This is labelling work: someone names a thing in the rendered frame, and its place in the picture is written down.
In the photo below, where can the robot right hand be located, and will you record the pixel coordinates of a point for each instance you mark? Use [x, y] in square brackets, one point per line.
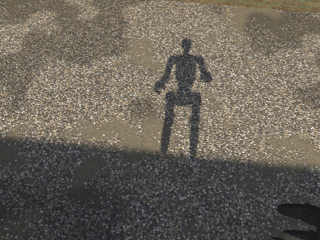
[308, 213]

